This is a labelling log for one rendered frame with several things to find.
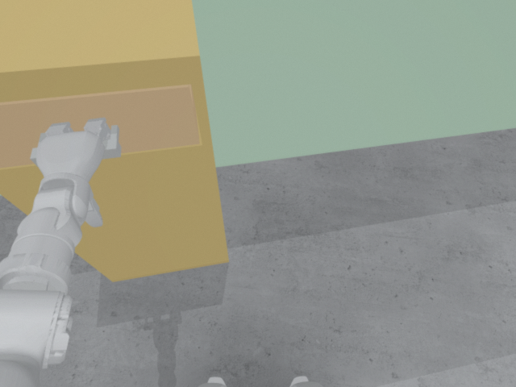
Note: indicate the robot left forearm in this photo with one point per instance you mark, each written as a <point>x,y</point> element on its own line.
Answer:
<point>41,254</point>

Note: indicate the left robot shin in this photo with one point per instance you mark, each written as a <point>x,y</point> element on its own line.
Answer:
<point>216,380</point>

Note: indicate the drawer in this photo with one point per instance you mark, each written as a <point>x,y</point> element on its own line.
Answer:
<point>153,118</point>

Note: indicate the cabinet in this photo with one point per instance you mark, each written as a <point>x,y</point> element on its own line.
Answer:
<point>160,208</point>

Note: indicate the robot left hand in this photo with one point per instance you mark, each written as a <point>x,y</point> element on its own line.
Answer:
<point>76,152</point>

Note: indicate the handle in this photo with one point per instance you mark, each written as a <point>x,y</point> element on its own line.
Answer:
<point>112,146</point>

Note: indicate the robot left upper arm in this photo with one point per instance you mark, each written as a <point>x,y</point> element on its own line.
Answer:
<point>35,327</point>

